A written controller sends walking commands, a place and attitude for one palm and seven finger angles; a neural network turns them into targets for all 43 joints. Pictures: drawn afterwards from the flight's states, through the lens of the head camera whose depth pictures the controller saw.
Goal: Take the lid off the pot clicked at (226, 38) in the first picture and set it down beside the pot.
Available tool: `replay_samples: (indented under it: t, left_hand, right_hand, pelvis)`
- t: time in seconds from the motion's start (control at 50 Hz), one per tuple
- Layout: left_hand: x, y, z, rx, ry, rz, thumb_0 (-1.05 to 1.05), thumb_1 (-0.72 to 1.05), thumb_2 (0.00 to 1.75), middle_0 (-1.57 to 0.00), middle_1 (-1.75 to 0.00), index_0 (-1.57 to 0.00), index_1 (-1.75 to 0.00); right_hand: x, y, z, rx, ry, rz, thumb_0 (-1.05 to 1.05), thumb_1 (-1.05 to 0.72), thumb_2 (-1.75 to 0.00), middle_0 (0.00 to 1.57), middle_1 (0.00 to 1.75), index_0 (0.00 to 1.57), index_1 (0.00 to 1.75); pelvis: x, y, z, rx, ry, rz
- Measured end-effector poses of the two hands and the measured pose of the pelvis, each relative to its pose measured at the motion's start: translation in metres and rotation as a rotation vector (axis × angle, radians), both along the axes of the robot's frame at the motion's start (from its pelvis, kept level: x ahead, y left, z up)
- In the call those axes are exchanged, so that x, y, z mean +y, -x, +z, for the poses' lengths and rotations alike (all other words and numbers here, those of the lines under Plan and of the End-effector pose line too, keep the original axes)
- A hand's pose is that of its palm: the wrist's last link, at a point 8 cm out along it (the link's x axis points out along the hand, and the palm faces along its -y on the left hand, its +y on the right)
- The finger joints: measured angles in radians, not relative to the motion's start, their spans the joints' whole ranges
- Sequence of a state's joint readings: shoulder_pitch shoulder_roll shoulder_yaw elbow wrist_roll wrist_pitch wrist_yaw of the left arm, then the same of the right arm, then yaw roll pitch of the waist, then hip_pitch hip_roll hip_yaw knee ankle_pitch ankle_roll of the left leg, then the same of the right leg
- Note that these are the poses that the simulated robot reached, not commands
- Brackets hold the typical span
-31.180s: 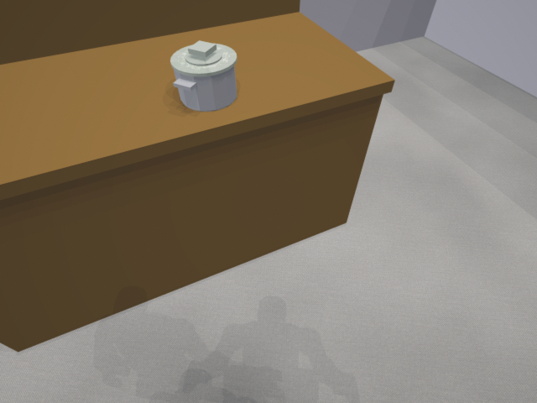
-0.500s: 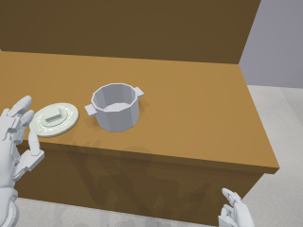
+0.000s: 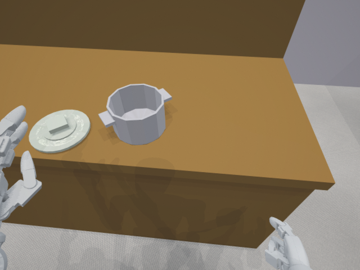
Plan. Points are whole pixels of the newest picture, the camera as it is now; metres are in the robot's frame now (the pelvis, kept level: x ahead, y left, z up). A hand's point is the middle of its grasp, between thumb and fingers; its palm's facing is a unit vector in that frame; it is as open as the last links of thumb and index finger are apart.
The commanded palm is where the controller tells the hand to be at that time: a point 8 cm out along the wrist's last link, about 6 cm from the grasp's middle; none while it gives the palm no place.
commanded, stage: step back with the hand held close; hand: left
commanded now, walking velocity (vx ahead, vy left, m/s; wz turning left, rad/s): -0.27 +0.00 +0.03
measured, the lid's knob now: (57, 123) +0.47 +0.41 +0.02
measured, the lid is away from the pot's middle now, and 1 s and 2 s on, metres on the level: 0.24 0.24 0.24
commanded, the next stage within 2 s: stop stepping back and stand still in 1.12 s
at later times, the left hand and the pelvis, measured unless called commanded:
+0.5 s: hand (1, 229) +0.13 +0.25 +0.18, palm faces +0.34 -0.83 -0.44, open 7.4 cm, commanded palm +0.07 +0.31 +0.20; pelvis -0.06 +0.03 -0.02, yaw -1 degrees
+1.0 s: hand out of the picture +0.04 +0.25 +0.20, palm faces +0.30 -0.86 -0.42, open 7.4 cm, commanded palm -0.01 +0.31 +0.20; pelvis -0.14 +0.04 -0.02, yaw -2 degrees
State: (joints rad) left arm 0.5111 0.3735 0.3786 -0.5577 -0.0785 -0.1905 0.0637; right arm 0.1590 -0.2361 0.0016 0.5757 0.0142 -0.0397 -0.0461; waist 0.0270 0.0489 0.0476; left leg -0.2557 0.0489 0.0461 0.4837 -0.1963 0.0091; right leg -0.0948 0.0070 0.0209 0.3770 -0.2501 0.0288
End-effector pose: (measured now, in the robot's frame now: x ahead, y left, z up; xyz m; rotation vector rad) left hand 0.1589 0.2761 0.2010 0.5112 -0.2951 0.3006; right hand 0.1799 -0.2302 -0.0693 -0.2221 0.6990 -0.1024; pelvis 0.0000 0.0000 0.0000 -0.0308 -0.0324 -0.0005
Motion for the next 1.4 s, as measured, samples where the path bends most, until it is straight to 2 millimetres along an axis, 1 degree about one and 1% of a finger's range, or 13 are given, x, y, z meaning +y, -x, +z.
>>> replay_samples:
  t: [0.14,0.26,0.4,0.52,0.68,0.82,0.9,1.0,1.1,1.22,1.26,1.34,1.4]
  left_hand:
    - [0.009,0.001,-0.028,0.134,0.012,-0.072,0.01,0.89,0.90,-0.21,-0.30,-0.21,-0.30]
    - [0.011,0.025,-0.014,0.070,-0.054,-0.092,0.02,0.89,0.90,-0.21,-0.30,-0.21,-0.30]
    - [0.007,0.054,0.007,-0.029,-0.099,-0.046,0.01,0.89,0.90,-0.21,-0.30,-0.21,-0.30]
    - [0.018,0.065,-0.004,-0.064,-0.021,-0.043,0.01,0.89,0.90,-0.21,-0.30,-0.21,-0.30]
    - [0.032,0.073,-0.014,-0.033,-0.005,-0.045,0.01,0.89,0.90,-0.21,-0.30,-0.21,-0.30]
    - [0.005,0.107,-0.001,-0.038,-0.077,-0.154,0.01,0.89,0.90,-0.21,-0.30,-0.21,-0.30]
    - [0.001,0.129,0.005,-0.070,-0.089,-0.181,0.01,0.89,0.90,-0.21,-0.30,-0.21,-0.30]
    - [0.017,0.150,0.006,-0.152,-0.039,-0.132,0.01,0.89,0.90,-0.21,-0.30,-0.22,-0.30]
    - [0.046,0.154,-0.005,-0.211,0.043,-0.079,0.01,0.89,0.90,-0.21,-0.30,-0.21,-0.30]
    - [0.054,0.167,-0.018,-0.075,0.049,-0.091,0.01,0.89,0.90,-0.21,-0.30,-0.21,-0.30]
    - [0.051,0.172,-0.033,0.003,0.054,-0.118,0.01,0.89,0.90,-0.20,-0.30,-0.21,-0.30]
    - [0.038,0.205,-0.032,0.040,0.002,-0.170,0.02,0.89,0.90,-0.21,-0.30,-0.21,-0.30]
    - [0.031,0.235,-0.013,-0.001,-0.041,-0.203,0.02,0.89,0.90,-0.21,-0.30,-0.21,-0.30]
  right_hand:
    - [0.002,0.031,0.000,0.053,0.032,-0.079,0.02,-0.90,-0.90,0.20,0.30,0.20,0.30]
    - [0.016,0.050,-0.002,0.040,0.029,-0.052,0.02,-0.90,-0.90,0.20,0.30,0.20,0.30]
    - [0.029,0.069,-0.020,0.020,-0.038,-0.026,0.01,-0.90,-0.90,0.20,0.30,0.21,0.30]
    - [0.026,0.097,-0.023,0.043,-0.014,-0.093,0.02,-0.90,-0.90,0.20,0.30,0.21,0.30]
    - [0.029,0.125,-0.004,0.012,0.035,-0.093,0.02,-0.90,-0.90,0.20,0.30,0.20,0.30]
    - [0.026,0.143,-0.009,0.021,0.031,-0.044,0.01,-0.90,-0.90,0.20,0.30,0.21,0.30]
    - [0.021,0.158,-0.011,0.023,0.028,-0.071,0.02,-0.90,-0.90,0.20,0.30,0.21,0.30]
    - [0.015,0.180,-0.009,0.009,0.048,-0.135,0.02,-0.90,-0.90,0.20,0.30,0.21,0.30]
    - [0.025,0.201,-0.003,0.012,0.093,-0.149,0.02,-0.90,-0.90,0.20,0.30,0.20,0.30]
    - [0.051,0.229,0.009,0.002,0.072,-0.076,0.02,-0.90,-0.90,0.20,0.30,0.20,0.30]
    - [0.055,0.239,0.003,0.017,0.052,-0.047,0.01,-0.90,-0.90,0.20,0.30,0.21,0.30]
    - [0.058,0.259,-0.002,0.020,0.041,-0.050,0.01,-0.90,-0.90,0.20,0.30,0.21,0.30]
    - [0.058,0.276,-0.003,0.030,0.049,-0.056,0.01,-0.90,-0.90,0.20,0.30,0.21,0.30]
  pelvis:
    - [0.015,0.012,-0.004,0.021,-0.011,-0.016]
    - [0.018,0.031,-0.010,0.026,-0.016,-0.022]
    - [0.018,0.054,-0.015,0.026,0.011,-0.006]
    - [0.030,0.061,-0.018,0.020,0.018,-0.008]
    - [0.034,0.090,-0.012,0.035,0.017,-0.027]
    - [0.027,0.122,-0.013,0.060,0.029,-0.036]
    - [0.026,0.137,-0.015,0.031,0.038,-0.033]
    - [0.035,0.143,-0.017,0.000,0.035,-0.029]
    - [0.050,0.158,-0.019,0.004,0.037,-0.021]
    - [0.054,0.194,-0.007,0.056,0.062,-0.032]
    - [0.056,0.205,-0.008,0.073,0.067,-0.030]
    - [0.049,0.226,-0.016,0.084,0.026,-0.049]
    - [0.051,0.238,-0.015,0.047,0.046,-0.023]
